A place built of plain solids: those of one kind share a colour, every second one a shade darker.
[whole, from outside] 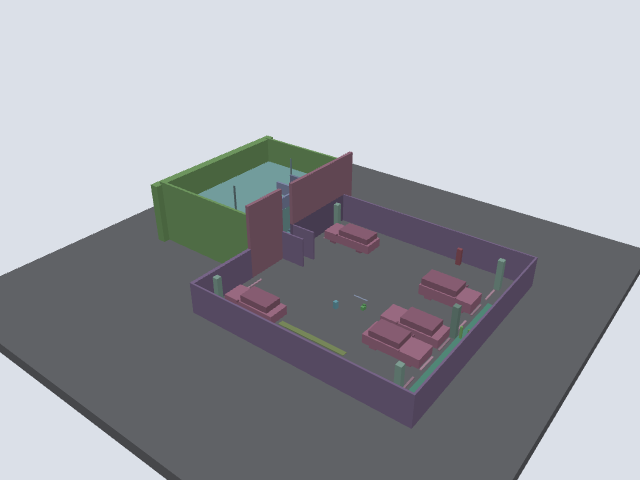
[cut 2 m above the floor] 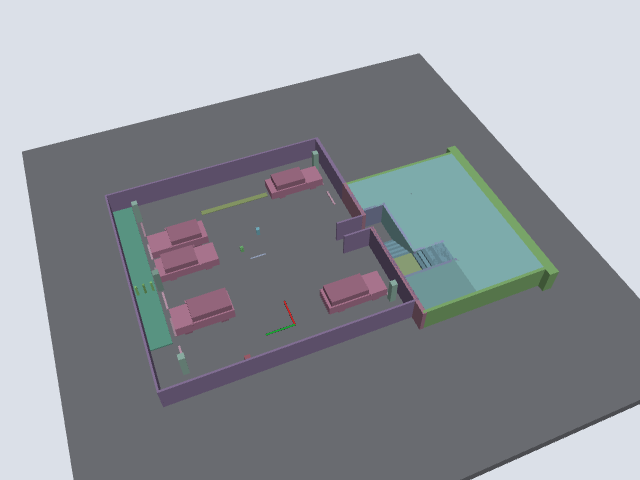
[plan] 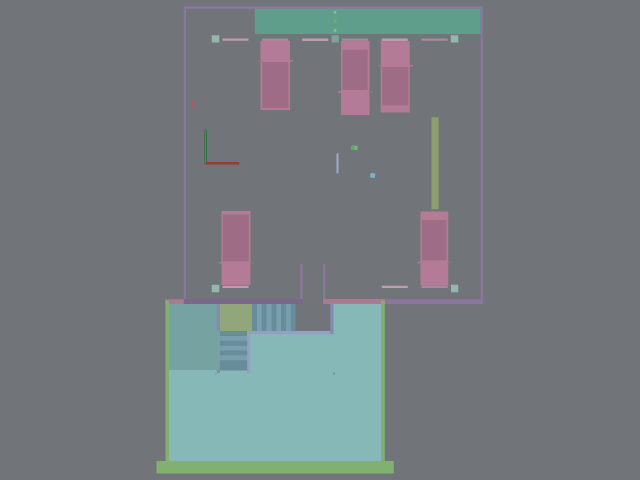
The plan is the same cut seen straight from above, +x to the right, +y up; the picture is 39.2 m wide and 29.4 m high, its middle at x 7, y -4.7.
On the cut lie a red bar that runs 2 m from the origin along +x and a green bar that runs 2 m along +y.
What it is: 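The pedestrian entrance of an underground car park of the 2000s; a paved forecourt at street level 2.96 m over the deck; an open stair well of 19 risers of 0.156 m and treads of 0.30 m, 1.66 m wide, an L of two flights with a corner landing, along the facade; under a glazed canopy, a lobby into the deck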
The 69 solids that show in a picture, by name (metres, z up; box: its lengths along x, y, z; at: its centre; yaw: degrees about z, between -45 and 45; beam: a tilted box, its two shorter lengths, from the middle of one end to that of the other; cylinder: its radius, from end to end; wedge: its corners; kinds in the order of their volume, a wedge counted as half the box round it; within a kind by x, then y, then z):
{
 "paving_1": {"box": [3.12, 2.39, 3.01], "at": [-0.69, -11.46, 1.46]},
 "paving_2": {"box": [3.12, 1.67, 3.01], "at": [-0.69, -9.46, 1.46]},
 "paving_3": {"box": [13.0, 5.61, 3.01], "at": [4.25, -15.44, 1.46]},
 "paving_4": {"box": [8.22, 2.39, 3.01], "at": [6.64, -11.46, 1.46]},
 "paving_5": {"box": [3.12, 1.67, 3.01], "at": [9.19, -9.46, 1.46]},
 "boundary_1": {"box": [0.23, 10.06, 5.4], "at": [-2.36, -13.45, 2.65]},
 "boundary_2": {"box": [14.54, 0.77, 5.31], "at": [4.25, -18.62, 2.61]},
 "boundary_3": {"box": [0.23, 10.06, 5.54], "at": [10.85, -13.45, 2.72]},
 "stair_step_1": {"box": [1.68, 0.64, 2.7], "at": [1.7, -12.38, 1.3]},
 "stair_step_2": {"box": [1.68, 0.94, 2.54], "at": [1.7, -12.23, 1.22]},
 "stair_step_3": {"box": [1.68, 1.23, 2.39], "at": [1.7, -12.08, 1.14]},
 "stair_step_4": {"box": [1.68, 1.53, 2.23], "at": [1.7, -11.93, 1.07]},
 "stair_step_5": {"box": [1.68, 1.83, 2.08], "at": [1.7, -11.79, 0.99]},
 "stair_step_6": {"box": [1.68, 2.12, 1.92], "at": [1.7, -11.64, 0.91]},
 "stair_step_7": {"box": [1.68, 2.42, 1.76], "at": [1.7, -11.49, 0.83]},
 "stair_step_8": {"box": [2.32, 1.68, 1.45], "at": [1.98, -9.45, 0.68]},
 "stair_step_9": {"box": [2.61, 1.68, 1.3], "at": [2.13, -9.45, 0.6]},
 "stair_step_10": {"box": [2.91, 1.68, 1.14], "at": [2.28, -9.45, 0.52]},
 "stair_step_11": {"box": [3.2, 1.68, 0.98], "at": [2.42, -9.45, 0.44]},
 "stair_step_12": {"box": [3.5, 1.68, 0.83], "at": [2.57, -9.45, 0.36]},
 "stair_step_13": {"box": [3.8, 1.68, 0.67], "at": [2.72, -9.45, 0.29]},
 "stair_step_14": {"box": [4.09, 1.68, 0.52], "at": [2.87, -9.45, 0.21]},
 "stair_step_15": {"box": [4.39, 1.68, 0.36], "at": [3.02, -9.45, 0.13]},
 "stair_step_16": {"box": [4.68, 1.68, 0.21], "at": [3.16, -9.45, 0.05]},
 "car_1": {"box": [1.78, 4.53, 0.76], "at": [1.85, -5.19, 0.56]},
 "car_2": {"box": [1.58, 2.88, 0.51], "at": [1.85, -4.58, 1.19]},
 "car_3": {"box": [1.62, 2.84, 0.54], "at": [4.26, 4.79, 1.3]},
 "car_4": {"box": [1.82, 4.24, 0.85], "at": [4.26, 5.38, 0.6]},
 "car_5": {"box": [1.74, 4.53, 0.71], "at": [9.15, 5.22, 0.53]},
 "car_6": {"box": [1.54, 2.47, 0.5], "at": [9.15, 5.72, 1.13]},
 "car_7": {"box": [1.59, 2.36, 0.46], "at": [11.61, 4.71, 1.13]},
 "car_8": {"box": [1.79, 4.37, 0.72], "at": [11.61, 5.29, 0.54]},
 "car_9": {"box": [1.7, 4.54, 0.72], "at": [14.0, -5.22, 0.54]},
 "car_10": {"box": [1.5, 2.49, 0.53], "at": [14.0, -4.72, 1.16]},
 "wall_1": {"box": [0.15, 18.09, 2.65], "at": [-1.27, 0.57, 1.27]},
 "wall_2": {"box": [7.29, 0.3, 2.65], "at": [2.3, -8.47, 1.27]},
 "wall_3": {"box": [0.15, 2.14, 2.62], "at": [5.87, -7.25, 1.26]},
 "wall_4": {"box": [0.15, 2.14, 2.62], "at": [7.26, -7.25, 1.26]},
 "wall_5": {"box": [18.34, 0.15, 2.65], "at": [7.82, 9.54, 1.27]},
 "wall_6": {"box": [9.8, 0.3, 2.65], "at": [12.09, -8.47, 1.27]},
 "wall_7": {"box": [0.15, 18.09, 2.65], "at": [16.91, 0.57, 1.27]},
 "facade_1": {"box": [8.45, 0.3, 6.34], "at": [1.72, -8.47, 3.12]},
 "facade_2": {"box": [3.81, 0.3, 6.34], "at": [9.09, -8.47, 3.12]},
 "rim_guard_1": {"box": [0.2, 2.77, 4.08], "at": [0.77, -11.46, 1.99]},
 "rim_guard_2": {"box": [0.2, 1.86, 4.08], "at": [0.77, -9.55, 1.99]},
 "rim_guard_3": {"box": [0.2, 2.57, 4.08], "at": [2.63, -11.56, 1.99]},
 "rim_guard_4": {"box": [3.17, 0.2, 4.08], "at": [4.12, -10.38, 1.99]},
 "rim_guard_5": {"box": [2.52, 0.2, 4.08], "at": [6.57, -10.38, 1.99]},
 "rim_guard_6": {"box": [0.2, 1.86, 4.08], "at": [7.73, -9.55, 1.99]},
 "stair_landing_1": {"box": [2.02, 1.69, 1.61], "at": [1.83, -9.46, 0.75]},
 "walkway_1": {"box": [13.84, 1.55, 0.16], "at": [9.92, 8.7, 0.03]},
 "column_1": {"box": [0.45, 0.45, 2.62], "at": [0.6, -7.67, 1.26]},
 "column_2": {"box": [0.45, 0.45, 2.62], "at": [0.6, 7.62, 1.26]},
 "column_3": {"box": [0.45, 0.45, 2.62], "at": [7.92, 7.62, 1.26]},
 "column_4": {"box": [0.45, 0.45, 2.62], "at": [15.24, -7.67, 1.26]},
 "column_5": {"box": [0.45, 0.45, 2.62], "at": [15.24, 7.62, 1.26]},
 "wheelstop_1": {"box": [1.6, 0.15, 0.15], "at": [1.82, -7.57, 0.03]},
 "wheelstop_2": {"box": [1.6, 0.15, 0.15], "at": [1.82, 7.57, 0.03]},
 "wheelstop_3": {"box": [1.6, 0.15, 0.15], "at": [4.26, 7.57, 0.03]},
 "wheelstop_4": {"box": [1.6, 0.15, 0.15], "at": [6.7, 7.57, 0.03]},
 "wheelstop_5": {"box": [1.6, 0.15, 0.15], "at": [9.14, 7.57, 0.03]},
 "wheelstop_6": {"box": [1.6, 0.15, 0.15], "at": [11.58, -7.57, 0.03]},
 "wheelstop_7": {"box": [1.6, 0.15, 0.15], "at": [11.58, 7.57, 0.03]},
 "wheelstop_8": {"box": [1.6, 0.15, 0.15], "at": [14.02, -7.57, 0.03]},
 "wheelstop_9": {"box": [1.6, 0.15, 0.15], "at": [14.02, 7.57, 0.03]},
 "hump_1": {"box": [0.43, 5.64, 0.1], "at": [14.04, 0.0, 0.0]},
 "pay_station_1": {"box": [0.3, 0.4, 1.5], "at": [-0.75, 3.62, 0.7]},
 "canopy_post_1": {"box": [0.12, 0.12, 5.59], "at": [7.87, -12.89, 2.75]},
 "wet_floor_sign_1": {"box": [0.3, 0.28, 0.65], "at": [10.23, -0.75, 0.28], "yaw": -9.8}
}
